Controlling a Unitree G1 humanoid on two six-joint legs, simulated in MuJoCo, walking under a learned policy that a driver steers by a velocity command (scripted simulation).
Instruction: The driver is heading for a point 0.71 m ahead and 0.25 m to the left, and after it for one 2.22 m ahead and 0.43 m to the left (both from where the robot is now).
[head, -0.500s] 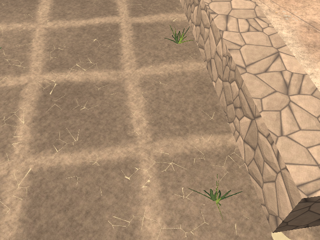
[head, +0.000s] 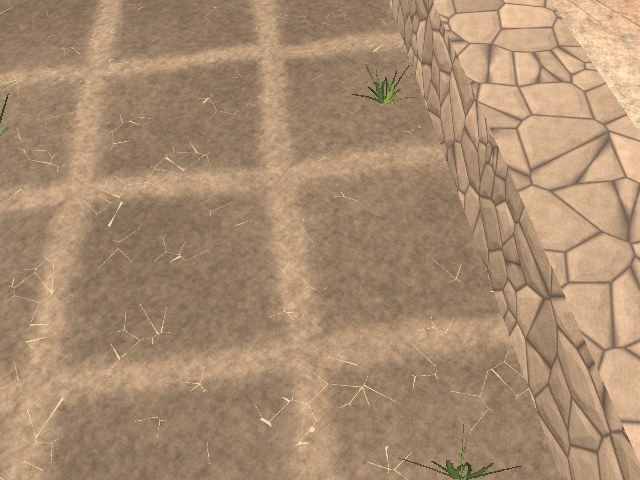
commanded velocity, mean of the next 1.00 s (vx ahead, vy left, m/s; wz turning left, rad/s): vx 0.03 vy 0.00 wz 0.00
